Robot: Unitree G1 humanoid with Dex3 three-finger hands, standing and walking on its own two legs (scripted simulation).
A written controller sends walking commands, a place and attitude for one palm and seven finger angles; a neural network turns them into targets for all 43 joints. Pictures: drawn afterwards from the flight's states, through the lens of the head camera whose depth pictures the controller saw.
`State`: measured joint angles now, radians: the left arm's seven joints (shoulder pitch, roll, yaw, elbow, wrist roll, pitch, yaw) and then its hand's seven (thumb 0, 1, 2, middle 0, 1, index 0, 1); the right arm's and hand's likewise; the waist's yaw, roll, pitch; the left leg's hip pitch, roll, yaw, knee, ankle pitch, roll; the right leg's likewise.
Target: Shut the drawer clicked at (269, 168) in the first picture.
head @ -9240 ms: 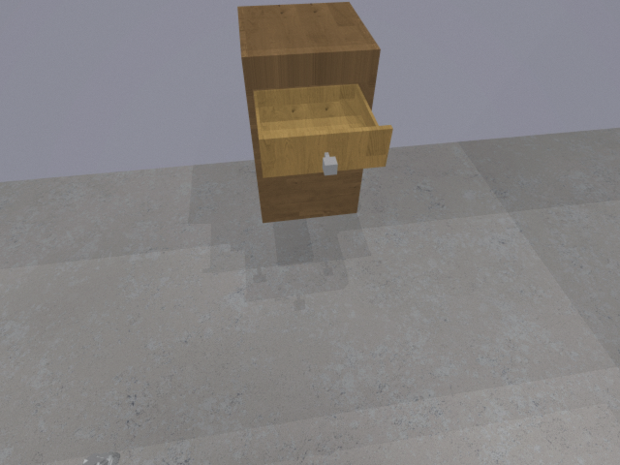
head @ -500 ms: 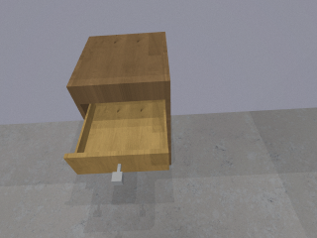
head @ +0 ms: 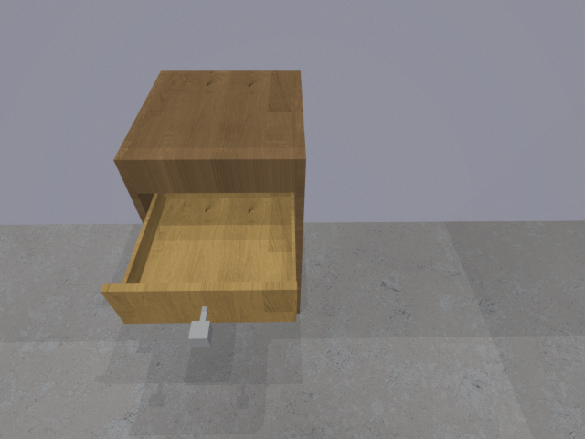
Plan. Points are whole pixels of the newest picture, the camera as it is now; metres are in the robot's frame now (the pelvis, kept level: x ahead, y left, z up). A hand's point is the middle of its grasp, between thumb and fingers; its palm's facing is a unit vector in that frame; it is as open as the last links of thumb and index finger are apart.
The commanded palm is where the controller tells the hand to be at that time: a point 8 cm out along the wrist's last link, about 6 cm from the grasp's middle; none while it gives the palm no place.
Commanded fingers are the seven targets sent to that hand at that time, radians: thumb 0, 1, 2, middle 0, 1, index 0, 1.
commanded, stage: look again from close up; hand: left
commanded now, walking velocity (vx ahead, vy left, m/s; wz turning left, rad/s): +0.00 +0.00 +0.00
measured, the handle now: (202, 324) +0.37 +0.21 -0.21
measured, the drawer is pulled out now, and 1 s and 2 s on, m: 0.28 0.28 0.28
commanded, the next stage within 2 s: shuffle to correct the standing spot in 0.50 s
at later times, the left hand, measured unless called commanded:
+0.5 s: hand out of the picture -0.02 +0.18 -0.17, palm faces +0.02 -0.98 -0.18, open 7.4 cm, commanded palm none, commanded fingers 0.00 0.90 0.90 -0.20 -0.30 -0.20 -0.30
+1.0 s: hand out of the picture -0.01 +0.18 -0.18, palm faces +0.05 -0.98 -0.17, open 7.4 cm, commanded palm none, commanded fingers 0.00 0.90 0.90 -0.20 -0.30 -0.20 -0.30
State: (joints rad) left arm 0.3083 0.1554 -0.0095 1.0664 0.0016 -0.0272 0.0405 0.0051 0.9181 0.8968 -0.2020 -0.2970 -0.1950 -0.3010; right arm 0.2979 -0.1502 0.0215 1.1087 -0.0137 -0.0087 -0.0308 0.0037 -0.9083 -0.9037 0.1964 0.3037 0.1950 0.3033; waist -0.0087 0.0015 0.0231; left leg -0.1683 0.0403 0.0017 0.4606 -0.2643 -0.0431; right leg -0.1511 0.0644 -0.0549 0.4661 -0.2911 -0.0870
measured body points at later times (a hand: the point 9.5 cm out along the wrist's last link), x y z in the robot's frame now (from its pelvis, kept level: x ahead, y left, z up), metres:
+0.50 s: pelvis -0.01 +0.02 +0.00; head +0.00 +0.01 +0.45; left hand -0.02 +0.23 -0.16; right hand -0.03 -0.19 -0.16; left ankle -0.01 +0.15 -0.74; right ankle -0.02 -0.06 -0.74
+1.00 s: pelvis +0.04 +0.02 -0.01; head +0.05 +0.02 +0.44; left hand -0.01 +0.23 -0.17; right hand -0.01 -0.19 -0.16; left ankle -0.01 +0.15 -0.74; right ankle -0.02 -0.06 -0.74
